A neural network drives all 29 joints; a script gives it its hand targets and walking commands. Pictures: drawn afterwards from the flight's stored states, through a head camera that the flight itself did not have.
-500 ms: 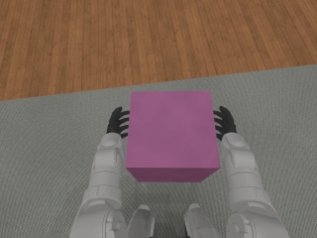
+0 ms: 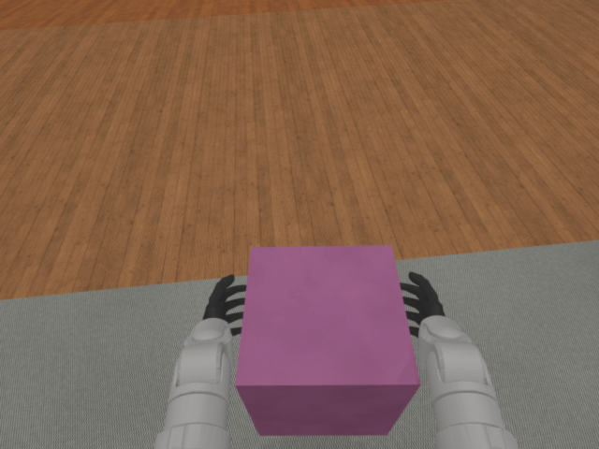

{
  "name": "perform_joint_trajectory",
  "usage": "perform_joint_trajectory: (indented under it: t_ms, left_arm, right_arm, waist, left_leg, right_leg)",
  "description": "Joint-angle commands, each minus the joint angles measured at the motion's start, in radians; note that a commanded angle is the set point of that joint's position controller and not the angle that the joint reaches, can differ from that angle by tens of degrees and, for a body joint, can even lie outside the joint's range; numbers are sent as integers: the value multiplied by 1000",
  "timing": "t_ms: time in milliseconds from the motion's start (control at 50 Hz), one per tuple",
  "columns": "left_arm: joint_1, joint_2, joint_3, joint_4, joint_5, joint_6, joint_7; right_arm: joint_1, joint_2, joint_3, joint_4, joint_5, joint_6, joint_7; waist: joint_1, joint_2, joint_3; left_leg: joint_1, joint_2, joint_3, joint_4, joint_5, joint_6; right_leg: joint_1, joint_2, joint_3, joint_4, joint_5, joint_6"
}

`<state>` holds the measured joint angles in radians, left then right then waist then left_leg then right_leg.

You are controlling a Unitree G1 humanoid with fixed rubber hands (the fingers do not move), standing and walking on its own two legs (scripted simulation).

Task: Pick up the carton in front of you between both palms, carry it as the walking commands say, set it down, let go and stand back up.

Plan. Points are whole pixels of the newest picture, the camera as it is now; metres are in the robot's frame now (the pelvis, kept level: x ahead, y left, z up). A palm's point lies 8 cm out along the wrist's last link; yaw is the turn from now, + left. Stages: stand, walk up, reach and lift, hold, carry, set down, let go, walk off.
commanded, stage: reach and lift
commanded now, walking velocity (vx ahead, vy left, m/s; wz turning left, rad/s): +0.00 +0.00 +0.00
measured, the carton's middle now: (322, 345) +0.30 +0.00 -0.06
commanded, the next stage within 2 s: hold in 0.98 s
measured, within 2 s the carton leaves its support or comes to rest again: neither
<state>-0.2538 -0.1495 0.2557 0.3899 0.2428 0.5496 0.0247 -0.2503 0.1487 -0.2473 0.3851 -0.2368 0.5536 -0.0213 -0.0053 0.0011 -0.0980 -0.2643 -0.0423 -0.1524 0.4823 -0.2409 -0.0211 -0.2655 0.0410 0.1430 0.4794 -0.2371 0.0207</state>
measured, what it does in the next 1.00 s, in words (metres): stands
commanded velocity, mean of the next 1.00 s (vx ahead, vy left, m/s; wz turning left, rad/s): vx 0.00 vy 0.00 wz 0.00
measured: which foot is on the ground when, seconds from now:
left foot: down 0.00-1.00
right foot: down 0.00-1.00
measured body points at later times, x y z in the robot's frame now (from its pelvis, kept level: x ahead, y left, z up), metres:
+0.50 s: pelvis -0.01 +0.00 +0.00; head -0.03 +0.00 +0.45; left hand +0.30 +0.15 +0.02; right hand +0.30 -0.15 +0.02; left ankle +0.01 +0.13 -0.74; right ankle +0.01 -0.13 -0.74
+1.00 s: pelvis +0.00 +0.00 +0.01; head -0.03 +0.00 +0.46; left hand +0.30 +0.15 +0.03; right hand +0.30 -0.15 +0.04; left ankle +0.01 +0.13 -0.74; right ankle +0.01 -0.13 -0.74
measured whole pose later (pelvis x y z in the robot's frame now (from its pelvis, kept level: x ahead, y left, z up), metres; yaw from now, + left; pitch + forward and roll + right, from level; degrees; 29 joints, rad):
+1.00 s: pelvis +0.00 +0.00 +0.01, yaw +0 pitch -5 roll +0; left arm -0.26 -0.15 0.23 0.28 0.28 0.70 0.00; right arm -0.25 0.15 -0.22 0.28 -0.28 0.70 0.00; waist 0.00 0.00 0.00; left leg -0.08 -0.03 -0.14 0.37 -0.20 -0.02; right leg -0.08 0.03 0.14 0.37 -0.20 0.02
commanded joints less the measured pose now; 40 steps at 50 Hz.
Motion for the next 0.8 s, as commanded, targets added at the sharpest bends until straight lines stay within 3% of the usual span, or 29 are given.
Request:
perform_joint_trajectory:
  t_ms: [0, 80, 260, 780]
  left_arm:
    - [-459, -960, -541, 21, -186, 27, -267]
    - [-525, -956, -487, 52, -164, 37, -281]
    - [-631, -986, -514, 24, -179, 33, -290]
    - [-473, -947, -557, -113, -207, 93, -274]
  right_arm:
    - [-455, 966, 538, 16, 184, 25, 260]
    - [-521, 964, 482, 47, 159, 35, 273]
    - [-629, 990, 511, 23, 174, 32, 281]
    - [-472, 949, 551, -115, 202, 92, 269]
  waist:
    - [1, 1, -129]
    - [4, -1, -64]
    - [2, -1, -156]
    - [1, 0, -162]
  left_leg:
    - [103, -58, 80, -103, 144, 5]
    - [86, -53, 89, -112, 33, 14]
    - [121, -55, 93, -98, 47, 13]
    - [225, -66, 85, -148, 265, -3]
  right_leg:
    - [121, 58, -78, -97, 151, -3]
    - [103, 51, -85, -107, 41, -12]
    - [148, 52, -89, -93, 54, -9]
    - [247, 65, -84, -139, 278, 4]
